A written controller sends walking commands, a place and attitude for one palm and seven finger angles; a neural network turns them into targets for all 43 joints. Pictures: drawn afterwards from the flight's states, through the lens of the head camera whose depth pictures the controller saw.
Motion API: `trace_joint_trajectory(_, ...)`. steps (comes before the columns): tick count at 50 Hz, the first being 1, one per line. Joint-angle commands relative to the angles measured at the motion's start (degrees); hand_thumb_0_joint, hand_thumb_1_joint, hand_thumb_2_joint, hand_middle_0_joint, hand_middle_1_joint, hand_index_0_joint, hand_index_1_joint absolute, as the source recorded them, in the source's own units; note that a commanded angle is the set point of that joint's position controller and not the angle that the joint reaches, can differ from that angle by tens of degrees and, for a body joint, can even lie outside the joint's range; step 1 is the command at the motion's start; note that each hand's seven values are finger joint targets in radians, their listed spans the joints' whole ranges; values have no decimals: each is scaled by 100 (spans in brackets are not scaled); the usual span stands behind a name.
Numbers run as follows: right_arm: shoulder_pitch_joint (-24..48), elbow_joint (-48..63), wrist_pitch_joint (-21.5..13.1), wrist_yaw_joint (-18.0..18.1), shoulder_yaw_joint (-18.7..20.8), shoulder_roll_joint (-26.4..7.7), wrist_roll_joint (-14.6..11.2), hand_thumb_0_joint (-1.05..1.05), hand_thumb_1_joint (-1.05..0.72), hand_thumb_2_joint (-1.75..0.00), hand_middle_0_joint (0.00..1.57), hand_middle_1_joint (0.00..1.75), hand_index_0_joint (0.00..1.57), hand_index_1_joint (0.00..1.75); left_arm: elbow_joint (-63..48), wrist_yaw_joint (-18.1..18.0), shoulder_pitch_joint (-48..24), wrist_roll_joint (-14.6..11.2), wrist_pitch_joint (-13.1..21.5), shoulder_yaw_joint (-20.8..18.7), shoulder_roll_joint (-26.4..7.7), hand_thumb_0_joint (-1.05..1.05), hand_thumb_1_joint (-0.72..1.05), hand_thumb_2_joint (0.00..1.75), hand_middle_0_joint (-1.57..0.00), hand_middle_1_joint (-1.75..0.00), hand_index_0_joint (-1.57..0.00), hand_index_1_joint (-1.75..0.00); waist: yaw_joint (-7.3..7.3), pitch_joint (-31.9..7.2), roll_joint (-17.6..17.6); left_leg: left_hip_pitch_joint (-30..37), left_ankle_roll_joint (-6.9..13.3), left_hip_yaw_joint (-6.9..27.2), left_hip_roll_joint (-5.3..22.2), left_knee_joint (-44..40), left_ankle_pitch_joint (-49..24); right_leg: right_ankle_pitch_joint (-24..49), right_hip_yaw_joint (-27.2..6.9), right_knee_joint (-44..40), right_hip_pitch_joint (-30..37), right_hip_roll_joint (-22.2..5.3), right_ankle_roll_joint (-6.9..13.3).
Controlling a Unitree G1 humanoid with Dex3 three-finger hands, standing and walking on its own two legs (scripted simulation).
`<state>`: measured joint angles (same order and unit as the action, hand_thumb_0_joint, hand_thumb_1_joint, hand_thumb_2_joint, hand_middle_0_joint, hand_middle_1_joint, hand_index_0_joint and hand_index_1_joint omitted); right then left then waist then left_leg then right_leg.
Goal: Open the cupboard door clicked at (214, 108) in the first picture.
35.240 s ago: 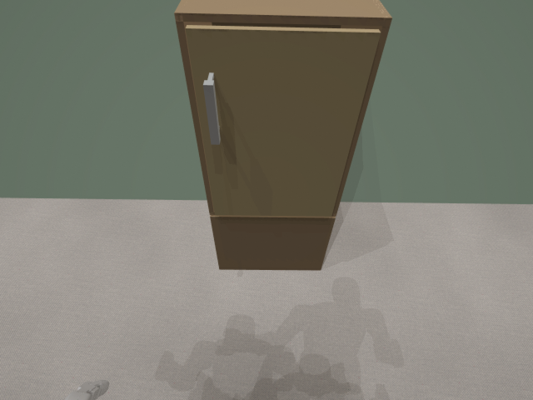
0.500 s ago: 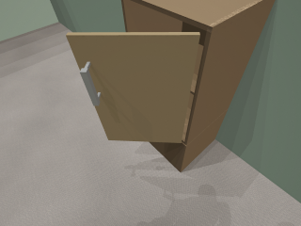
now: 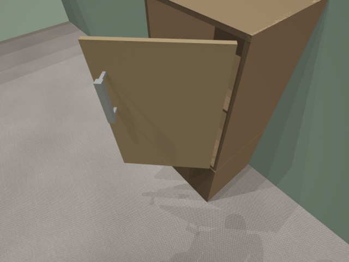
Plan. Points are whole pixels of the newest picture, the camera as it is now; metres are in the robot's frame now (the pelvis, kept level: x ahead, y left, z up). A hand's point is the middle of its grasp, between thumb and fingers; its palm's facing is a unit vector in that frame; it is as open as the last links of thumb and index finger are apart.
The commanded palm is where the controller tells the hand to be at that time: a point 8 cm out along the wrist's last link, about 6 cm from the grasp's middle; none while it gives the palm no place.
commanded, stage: look again from close up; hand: left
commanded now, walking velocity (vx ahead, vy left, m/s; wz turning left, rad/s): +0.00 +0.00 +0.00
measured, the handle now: (107, 98) +0.54 +0.24 +0.05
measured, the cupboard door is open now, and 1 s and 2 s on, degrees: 45 45 45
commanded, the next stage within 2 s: raise the hand with hooked fingers in 0.30 s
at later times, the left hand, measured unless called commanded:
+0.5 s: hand out of the picture +0.08 +0.20 -0.12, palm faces +0.20 -0.95 -0.23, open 7.3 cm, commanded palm +0.10 +0.24 -0.06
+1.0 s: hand (71, 260) +0.13 +0.22 -0.02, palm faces +0.07 -1.00 -0.07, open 9.6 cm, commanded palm +0.12 +0.27 -0.02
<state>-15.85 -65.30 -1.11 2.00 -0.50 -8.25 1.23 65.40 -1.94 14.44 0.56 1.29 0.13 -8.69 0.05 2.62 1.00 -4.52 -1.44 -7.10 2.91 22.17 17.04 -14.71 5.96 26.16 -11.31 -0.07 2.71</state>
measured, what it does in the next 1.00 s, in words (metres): lowers itself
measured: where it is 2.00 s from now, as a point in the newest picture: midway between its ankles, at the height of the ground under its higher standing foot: outside the picture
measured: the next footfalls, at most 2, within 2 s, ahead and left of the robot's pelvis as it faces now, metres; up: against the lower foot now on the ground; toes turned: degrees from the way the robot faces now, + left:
none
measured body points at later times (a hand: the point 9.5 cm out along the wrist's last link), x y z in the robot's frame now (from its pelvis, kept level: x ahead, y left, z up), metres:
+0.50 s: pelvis -0.01 +0.01 +0.00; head +0.02 +0.00 +0.45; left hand +0.07 +0.25 -0.10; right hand +0.01 -0.22 -0.16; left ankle -0.06 +0.13 -0.74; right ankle -0.01 -0.08 -0.74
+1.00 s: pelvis -0.07 +0.03 -0.08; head -0.01 +0.05 +0.37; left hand +0.12 +0.28 -0.01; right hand +0.18 -0.17 -0.12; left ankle -0.06 +0.13 -0.74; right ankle -0.01 -0.08 -0.74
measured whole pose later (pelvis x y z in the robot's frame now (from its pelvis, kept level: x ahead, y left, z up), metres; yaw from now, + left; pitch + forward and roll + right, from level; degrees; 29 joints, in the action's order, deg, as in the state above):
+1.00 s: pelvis -0.07 +0.03 -0.08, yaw +4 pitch +10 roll -2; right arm -8.8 -28.2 -14.2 1.3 -1.1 -14.8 -0.5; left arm -0.9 15.4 21.0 -13.2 29.5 -6.8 -12.8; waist -3.2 -3.7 -0.2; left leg -43.7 1.4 -1.4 2.0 63.9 30.6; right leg -25.0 9.5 60.2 -45.1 -4.8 1.5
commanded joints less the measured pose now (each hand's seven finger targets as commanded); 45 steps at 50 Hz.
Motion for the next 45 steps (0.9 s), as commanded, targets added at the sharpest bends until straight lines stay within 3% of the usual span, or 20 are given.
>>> trace_joint_trajectory(1,-560,40,-84,26,88,-426,-21,0,-90,-90,20,30,20,30,-201,-19,289,5,96,-132,-609,0,90,90,-20,-30,-20,-30,-3,-79,-115,-254,224,418,463,-352,-1121,1843,-756,-388,256,-717,64)
trace_joint_trajectory(19,-614,-34,-88,31,93,-372,-18,0,-90,-90,20,30,20,30,-212,-19,313,5,74,-124,-549,0,90,90,-20,-30,-20,-30,-21,86,-17,-329,246,450,468,-419,-1020,1478,-730,-452,166,-694,51)
trace_joint_trajectory(20,148,395,-91,-29,191,-658,-113,0,-90,-90,20,30,20,30,65,-250,957,38,128,-136,-712,0,90,90,-20,-30,-20,-30,-307,214,-450,-1037,89,92,491,1106,-968,4339,-1126,-270,278,-1082,-320)
trace_joint_trajectory(21,87,2441,-1046,235,176,-1692,-414,0,-90,-90,20,30,20,30,-8508,-56,-3469,-1193,1435,-608,-1936,0,88,89,-20,-32,-20,-32,411,-2728,671,187,298,472,-245,197,-1772,3329,-995,127,1076,-594,-58)
trace_joint_trajectory(22,572,2201,-1479,396,87,-1189,-289,0,-90,-90,20,30,20,30,-7084,-272,-1074,-708,1081,-619,-1525,0,85,88,-20,-33,-20,-33,-86,-2500,1601,320,368,304,-224,117,-2796,2475,-816,270,1062,-287,105)
trace_joint_trajectory(23,550,1846,-1614,404,180,-1229,-365,0,-90,-90,20,30,20,30,-6637,-562,-934,-864,807,-522,-1211,0,83,87,-21,-34,-21,-34,56,-1983,1410,3,195,388,-123,215,-2242,1459,-488,184,455,-248,25)
trace_joint_trajectory(24,286,1844,-1631,340,211,-952,-415,0,-90,-90,20,30,20,30,-5472,-455,757,-866,266,206,197,0,81,86,-21,-36,-21,-36,139,-1177,586,-412,249,505,-3,191,-2279,1325,-302,101,27,-186,-78)
trace_joint_trajectory(25,425,2271,-1733,325,203,-1199,-467,0,-90,-90,20,30,20,30,-6553,-287,-157,-1118,454,278,117,0,78,85,-21,-37,-21,-37,200,-597,-68,-693,279,686,-48,302,-1873,1344,-228,132,-245,-211,-166)
trace_joint_trajectory(26,356,2392,-1837,330,339,-1369,-376,0,-90,-90,20,30,20,30,-6662,-160,-183,-1091,743,-167,-332,0,76,84,-21,-39,-21,-39,299,-831,-628,-786,310,659,-112,528,-1570,1064,-174,152,-502,-191,-215)
trace_joint_trajectory(27,339,2544,-1906,310,387,-1397,-274,0,-90,-90,20,30,20,30,-6335,-24,-63,-1018,1021,-251,-328,0,74,83,-21,-40,-21,-40,328,-513,-1196,-1207,335,677,-177,734,-1252,719,-114,224,-915,-163,-253)
trace_joint_trajectory(30,519,3101,-1927,104,468,-1336,-230,0,-90,-90,20,30,20,30,-5044,709,1497,-1226,1874,-417,118,0,67,80,-22,-45,-22,-45,-123,-205,-2055,-2426,203,632,-320,1312,-390,-229,-155,782,-1512,-172,-245)
trace_joint_trajectory(31,601,3286,-1919,17,505,-1345,-214,0,-90,-90,20,30,20,30,-5054,1033,1839,-1342,2264,-594,44,0,64,79,-22,-47,-22,-47,-268,-400,-2071,-2757,157,581,-377,1527,-234,-265,-252,1005,-1478,-192,-215)
trace_joint_trajectory(32,694,3481,-1891,-78,547,-1368,-215,0,-90,-90,20,30,20,30,-5144,1378,2071,-1439,2651,-822,-104,0,62,78,-22,-48,-22,-48,-386,-632,-1763,-2964,99,503,-430,1725,-218,-125,-306,1264,-1397,-200,-153)
trace_joint_trajectory(33,714,3671,-1835,-211,605,-1441,-223,0,-90,-90,20,30,20,30,-5028,1765,2235,-1486,2946,-1089,-350,0,60,77,-22,-50,-22,-50,-523,-837,-883,-2913,40,439,-492,1959,-432,304,-407,1575,-1282,-257,-16)
trace_joint_trajectory(34,813,3863,-1798,-303,590,-1464,-199,0,-90,-90,20,30,20,30,-5230,2119,2014,-1490,3246,-1079,-463,0,57,76,-22,-51,-22,-51,-456,-1061,-450,-2988,15,406,-519,2179,-522,626,-410,1829,-1344,-294,30)
trace_joint_trajectory(35,886,3998,-1736,-326,623,-1458,-225,0,-90,-90,20,30,20,30,-5337,2256,1922,-1439,3379,-1366,-780,0,55,75,-22,-53,-22,-53,-503,-1233,-275,-3198,46,346,-530,2374,-541,710,-468,2015,-1462,-310,42)
trace_joint_trajectory(38,955,4481,-1507,-290,581,-1446,-264,0,-90,-90,20,30,20,30,-6299,2253,1047,-1495,3182,-1381,-980,0,48,72,-23,-57,-23,-57,-473,-1475,-53,-3532,160,327,-534,2565,-129,33,-529,2251,-1891,-243,-25)
trace_joint_trajectory(42,603,4644,-1489,-150,483,-1287,-238,0,-90,-90,20,30,20,30,-8092,1755,-388,-1545,3342,-1213,-945,0,39,68,-24,-63,-24,-63,-70,-2127,617,-3110,230,590,-374,2820,-166,-36,-464,2494,-2285,-125,-80)
trace_joint_trajectory(43,529,4601,-1498,-114,425,-1317,-189,0,-90,-90,20,30,20,30,-8620,1681,-935,-1548,3442,-1098,-1025,0,36,67,-24,-64,-24,-64,111,-2139,574,-3069,244,723,-322,2934,-180,-20,-448,2621,-2507,-74,-82)
trace_joint_trajectory(45,363,4473,-1554,-44,371,-1308,-192,0,-90,-90,20,30,20,30,-8737,1647,-644,-1422,3508,-780,-819,0,32,65,-24,-68,-24,-68,230,-2270,615,-2901,261,836,-246,2998,-314,-38,-407,2599,-2672,-60,-72)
